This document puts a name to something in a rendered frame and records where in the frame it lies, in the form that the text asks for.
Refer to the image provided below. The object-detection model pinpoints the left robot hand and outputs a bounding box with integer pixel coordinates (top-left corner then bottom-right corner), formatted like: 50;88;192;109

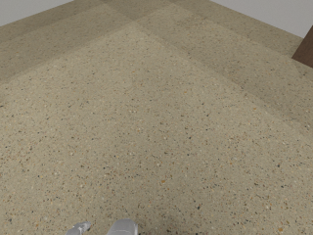
65;221;91;235

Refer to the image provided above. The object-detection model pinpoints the cupboard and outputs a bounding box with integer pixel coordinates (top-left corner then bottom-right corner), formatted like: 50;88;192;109
291;25;313;69

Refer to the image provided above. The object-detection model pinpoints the robot left thigh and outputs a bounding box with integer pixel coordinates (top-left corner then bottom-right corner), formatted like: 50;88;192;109
107;218;138;235

